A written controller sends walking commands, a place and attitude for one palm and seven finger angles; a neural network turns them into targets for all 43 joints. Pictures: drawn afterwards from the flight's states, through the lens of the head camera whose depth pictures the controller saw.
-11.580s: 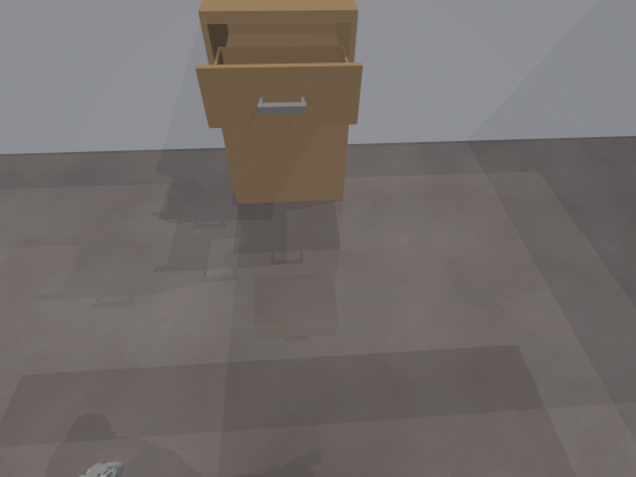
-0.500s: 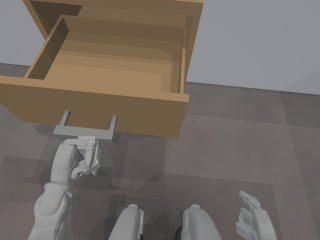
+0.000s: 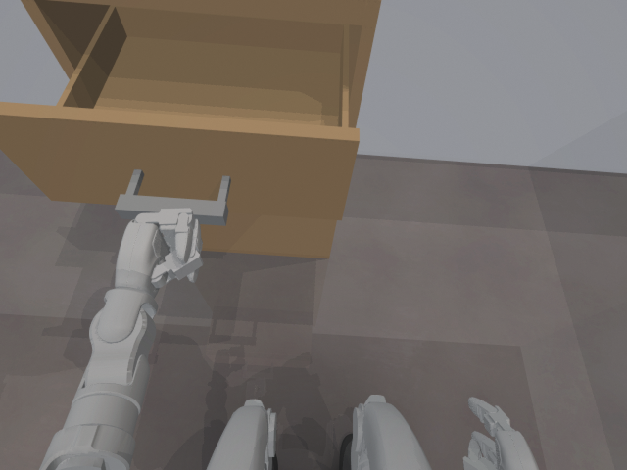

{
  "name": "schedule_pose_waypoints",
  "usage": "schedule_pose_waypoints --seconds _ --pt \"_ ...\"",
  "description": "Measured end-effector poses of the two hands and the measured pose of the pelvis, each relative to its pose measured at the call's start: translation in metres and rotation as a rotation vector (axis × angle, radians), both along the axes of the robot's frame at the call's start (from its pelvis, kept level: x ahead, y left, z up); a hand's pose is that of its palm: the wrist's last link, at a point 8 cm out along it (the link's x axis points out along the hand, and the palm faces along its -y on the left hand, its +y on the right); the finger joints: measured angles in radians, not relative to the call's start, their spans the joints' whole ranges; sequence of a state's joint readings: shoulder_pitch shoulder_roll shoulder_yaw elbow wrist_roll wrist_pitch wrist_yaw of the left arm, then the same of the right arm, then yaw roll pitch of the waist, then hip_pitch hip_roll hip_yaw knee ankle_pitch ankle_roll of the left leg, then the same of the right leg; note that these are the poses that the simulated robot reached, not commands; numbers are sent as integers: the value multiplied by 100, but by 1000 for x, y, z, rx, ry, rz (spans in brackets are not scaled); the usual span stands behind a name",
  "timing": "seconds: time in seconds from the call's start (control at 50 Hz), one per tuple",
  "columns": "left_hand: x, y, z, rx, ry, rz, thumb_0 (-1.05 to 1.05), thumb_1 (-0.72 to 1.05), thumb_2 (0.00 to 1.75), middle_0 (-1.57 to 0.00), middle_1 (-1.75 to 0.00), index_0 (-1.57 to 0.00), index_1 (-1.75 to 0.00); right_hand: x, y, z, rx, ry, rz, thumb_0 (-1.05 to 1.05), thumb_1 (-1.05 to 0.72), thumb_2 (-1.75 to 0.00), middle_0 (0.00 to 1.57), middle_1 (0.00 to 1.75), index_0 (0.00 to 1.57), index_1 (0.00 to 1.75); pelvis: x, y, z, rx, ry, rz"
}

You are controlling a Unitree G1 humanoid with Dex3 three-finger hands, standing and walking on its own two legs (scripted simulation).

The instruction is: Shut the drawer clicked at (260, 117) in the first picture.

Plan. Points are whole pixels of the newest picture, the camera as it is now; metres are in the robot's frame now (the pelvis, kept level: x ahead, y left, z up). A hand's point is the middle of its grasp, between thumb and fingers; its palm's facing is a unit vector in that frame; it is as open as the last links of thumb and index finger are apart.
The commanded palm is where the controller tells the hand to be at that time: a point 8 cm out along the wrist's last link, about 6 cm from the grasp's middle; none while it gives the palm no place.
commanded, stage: push the drawer shut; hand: left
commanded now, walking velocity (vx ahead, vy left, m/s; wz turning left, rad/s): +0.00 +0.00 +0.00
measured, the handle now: (177, 195) +0.45 +0.19 +0.03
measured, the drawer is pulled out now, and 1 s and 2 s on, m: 0.21 0.09 0.00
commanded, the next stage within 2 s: none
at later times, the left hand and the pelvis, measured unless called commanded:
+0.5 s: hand (205, 219) +0.42 +0.15 +0.02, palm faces -0.05 -1.00 -0.05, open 2.9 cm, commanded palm +0.43 +0.20 +0.03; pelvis +0.00 +0.00 +0.00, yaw +0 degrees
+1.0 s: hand (215, 171) +0.50 +0.15 +0.02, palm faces -0.06 -1.00 -0.05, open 3.0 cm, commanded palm +0.49 +0.20 +0.03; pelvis +0.00 -0.01 -0.01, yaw -2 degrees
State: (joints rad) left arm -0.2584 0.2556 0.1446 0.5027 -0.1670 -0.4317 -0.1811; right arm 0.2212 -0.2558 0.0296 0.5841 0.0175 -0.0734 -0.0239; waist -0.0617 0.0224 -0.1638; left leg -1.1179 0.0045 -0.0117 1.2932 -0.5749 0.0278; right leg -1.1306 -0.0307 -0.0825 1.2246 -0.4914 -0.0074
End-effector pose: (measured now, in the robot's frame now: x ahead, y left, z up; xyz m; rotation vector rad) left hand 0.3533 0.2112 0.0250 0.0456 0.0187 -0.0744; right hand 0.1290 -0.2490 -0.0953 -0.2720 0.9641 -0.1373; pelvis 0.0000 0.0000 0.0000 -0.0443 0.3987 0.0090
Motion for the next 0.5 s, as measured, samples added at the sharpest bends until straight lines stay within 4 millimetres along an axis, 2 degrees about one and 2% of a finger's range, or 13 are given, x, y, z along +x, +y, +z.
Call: schedule_pose_waypoints --seconds 0.18,0.5 --pt "18 -1 0 1 -9 10 -2 78 91 -139 -160 -139 -160 -16 -4 -4 -1 70 -29 1 -90 -89 21 30 20 30 3 1 2 3 8 -6" --pt "50 -5 0 9 -14 23 -2 78 93 -140 -160 -140 -160 -28 -9 -11 -5 133 -39 1 -90 -89 21 30 20 30 2 -4 0 4 21 -2"
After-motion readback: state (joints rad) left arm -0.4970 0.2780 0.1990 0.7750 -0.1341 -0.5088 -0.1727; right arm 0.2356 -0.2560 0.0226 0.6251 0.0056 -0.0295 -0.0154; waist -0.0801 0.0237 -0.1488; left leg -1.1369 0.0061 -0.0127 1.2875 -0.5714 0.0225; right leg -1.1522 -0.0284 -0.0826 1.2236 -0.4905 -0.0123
